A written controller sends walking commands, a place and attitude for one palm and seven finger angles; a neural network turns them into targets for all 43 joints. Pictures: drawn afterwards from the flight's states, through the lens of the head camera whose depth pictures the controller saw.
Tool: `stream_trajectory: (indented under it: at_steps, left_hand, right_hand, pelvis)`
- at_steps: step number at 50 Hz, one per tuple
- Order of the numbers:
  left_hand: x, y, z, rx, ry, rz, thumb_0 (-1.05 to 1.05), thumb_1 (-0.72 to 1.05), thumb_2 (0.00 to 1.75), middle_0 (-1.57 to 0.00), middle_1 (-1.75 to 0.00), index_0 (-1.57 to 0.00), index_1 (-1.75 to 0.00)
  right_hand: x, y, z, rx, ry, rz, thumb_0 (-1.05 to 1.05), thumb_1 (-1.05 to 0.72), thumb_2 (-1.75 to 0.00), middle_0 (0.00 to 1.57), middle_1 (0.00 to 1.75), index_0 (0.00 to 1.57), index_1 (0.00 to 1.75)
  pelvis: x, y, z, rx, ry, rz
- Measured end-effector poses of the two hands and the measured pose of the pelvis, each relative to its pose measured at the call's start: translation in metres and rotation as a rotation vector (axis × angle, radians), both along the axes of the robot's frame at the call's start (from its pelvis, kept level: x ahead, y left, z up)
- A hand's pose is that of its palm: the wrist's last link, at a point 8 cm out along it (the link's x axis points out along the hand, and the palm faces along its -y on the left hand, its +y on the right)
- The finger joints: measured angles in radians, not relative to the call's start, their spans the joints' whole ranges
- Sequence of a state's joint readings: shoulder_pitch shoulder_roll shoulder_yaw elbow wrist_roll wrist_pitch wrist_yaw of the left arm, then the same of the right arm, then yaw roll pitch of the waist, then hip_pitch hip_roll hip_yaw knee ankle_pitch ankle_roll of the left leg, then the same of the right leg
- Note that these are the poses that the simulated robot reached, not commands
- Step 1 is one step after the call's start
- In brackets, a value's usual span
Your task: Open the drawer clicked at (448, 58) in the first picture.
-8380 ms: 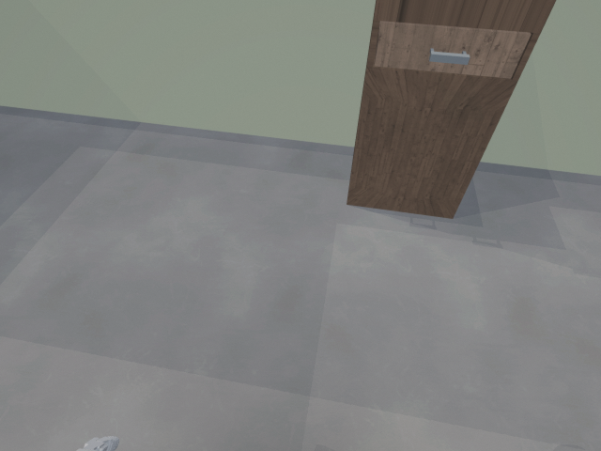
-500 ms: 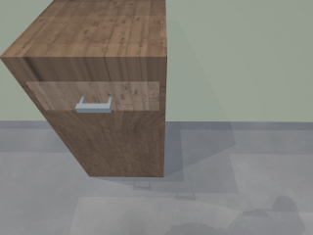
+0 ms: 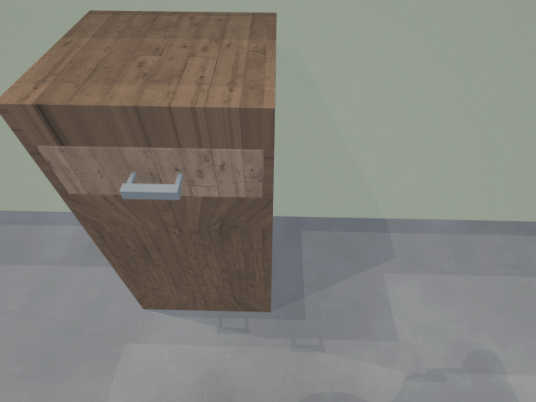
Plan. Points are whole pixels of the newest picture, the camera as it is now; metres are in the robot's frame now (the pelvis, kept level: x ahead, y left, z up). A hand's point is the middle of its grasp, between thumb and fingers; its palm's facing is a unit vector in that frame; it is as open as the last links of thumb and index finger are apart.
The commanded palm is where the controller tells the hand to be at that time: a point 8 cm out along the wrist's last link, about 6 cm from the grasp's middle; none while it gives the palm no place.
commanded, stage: look again from close up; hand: left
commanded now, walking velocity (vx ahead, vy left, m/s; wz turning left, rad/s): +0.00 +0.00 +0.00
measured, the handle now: (153, 184) +0.52 +0.27 -0.02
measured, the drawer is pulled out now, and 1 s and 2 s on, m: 0.00 0.00 0.00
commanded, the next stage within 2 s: raise the hand with hooked fingers in 0.46 s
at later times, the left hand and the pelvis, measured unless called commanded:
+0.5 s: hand out of the picture +0.00 +0.24 -0.18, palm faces +0.02 -0.98 -0.19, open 7.4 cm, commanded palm none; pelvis -0.01 +0.06 +0.00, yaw -1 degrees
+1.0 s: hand (95, 398) +0.14 +0.27 -0.07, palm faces -0.06 -0.15 -0.99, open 8.7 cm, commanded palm +0.14 +0.29 -0.01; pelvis -0.04 +0.05 -0.05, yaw -1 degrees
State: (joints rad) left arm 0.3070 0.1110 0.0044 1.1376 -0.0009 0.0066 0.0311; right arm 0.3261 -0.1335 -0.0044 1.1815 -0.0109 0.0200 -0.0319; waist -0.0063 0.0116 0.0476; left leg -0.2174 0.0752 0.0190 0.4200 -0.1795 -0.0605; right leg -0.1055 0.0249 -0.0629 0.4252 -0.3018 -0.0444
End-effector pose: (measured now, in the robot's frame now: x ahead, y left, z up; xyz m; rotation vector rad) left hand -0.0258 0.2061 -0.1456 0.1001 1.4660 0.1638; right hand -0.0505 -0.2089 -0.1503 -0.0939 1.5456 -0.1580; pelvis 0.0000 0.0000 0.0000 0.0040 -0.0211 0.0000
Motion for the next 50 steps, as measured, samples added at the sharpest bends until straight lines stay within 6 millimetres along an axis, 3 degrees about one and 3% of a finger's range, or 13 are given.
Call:
stream_trajectory:
  at_steps: [6,16,22,29,31,33,37,40,44,50]
  left_hand:
    - [0.002,0.007,-0.005,-0.003,-0.016,-0.044,0.01,0.91,0.90,-0.20,-0.30,-0.20,-0.30]
    - [0.030,0.050,-0.015,0.003,-0.136,-0.040,0.01,0.91,0.90,-0.20,-0.30,-0.20,-0.30]
    - [0.029,0.074,-0.011,0.021,-0.149,-0.054,0.01,0.91,0.90,-0.20,-0.30,-0.19,-0.30]
    - [0.011,0.089,-0.007,0.039,-0.106,-0.061,0.01,0.91,0.90,-0.20,-0.30,-0.19,-0.30]
    - [0.033,0.095,0.014,0.108,-0.219,-0.168,0.01,0.91,0.89,-0.20,-0.30,-0.20,-0.30]
    - [0.071,0.100,0.053,0.244,-0.445,-0.265,0.02,0.90,0.89,-0.20,-0.31,-0.20,-0.31]
    - [0.144,0.098,0.123,0.594,-0.805,-0.557,0.02,0.85,0.87,-0.21,-0.34,-0.20,-0.33]
    - [0.178,0.093,0.153,0.892,-0.938,-0.782,0.01,0.80,0.85,-0.21,-0.37,-0.20,-0.37]
    - [0.183,0.077,0.150,1.058,-0.969,-0.976,0.01,0.73,0.82,-0.21,-0.42,-0.20,-0.42]
    - [0.148,0.066,0.126,1.053,-0.900,-1.055,0.01,0.59,0.76,-0.23,-0.51,-0.23,-0.50]
  right_hand:
    - [0.032,0.009,0.000,-0.014,-0.114,-0.002,0.01,-0.91,-0.89,0.20,0.30,0.20,0.30]
    - [0.074,0.021,0.010,-0.088,-0.258,0.066,0.02,-0.93,-0.89,0.20,0.30,0.20,0.30]
    - [0.081,0.033,0.016,-0.089,-0.294,0.084,0.01,-0.93,-0.89,0.20,0.30,0.20,0.30]
    - [0.071,0.042,0.016,-0.079,-0.274,0.090,0.01,-0.92,-0.89,0.20,0.30,0.20,0.30]
    - [0.075,0.043,0.020,-0.089,-0.355,0.095,0.01,-0.92,-0.89,0.20,0.30,0.20,0.30]
    - [0.086,0.043,0.025,-0.103,-0.492,0.086,0.01,-0.92,-0.89,0.20,0.30,0.20,0.30]
    - [0.119,0.041,0.025,-0.102,-0.705,0.119,0.01,-0.91,-0.89,0.20,0.30,0.20,0.30]
    - [0.149,0.036,0.024,-0.090,-0.784,0.156,0.01,-0.90,-0.89,0.20,0.30,0.20,0.30]
    - [0.185,0.030,0.030,-0.071,-0.828,0.181,0.01,-0.90,-0.89,0.20,0.30,0.20,0.30]
    - [0.231,0.028,0.039,-0.081,-0.816,0.284,0.01,-0.90,-0.89,0.20,0.30,0.20,0.30]
  pelvis:
    - [0.002,0.013,-0.004,-0.020,0.011,-0.020]
    - [0.000,0.042,-0.009,-0.023,-0.013,-0.013]
    - [-0.007,0.055,-0.006,-0.021,-0.006,-0.013]
    - [-0.012,0.065,-0.004,-0.021,0.005,-0.015]
    - [-0.016,0.067,-0.005,-0.017,0.007,-0.023]
    - [-0.020,0.067,-0.007,-0.002,0.025,-0.027]
    - [-0.033,0.066,-0.020,0.014,0.060,0.004]
    - [-0.039,0.065,-0.029,0.014,0.106,-0.015]
    - [-0.041,0.059,-0.041,0.028,0.145,-0.046]
    - [-0.035,0.049,-0.048,0.018,0.168,-0.023]
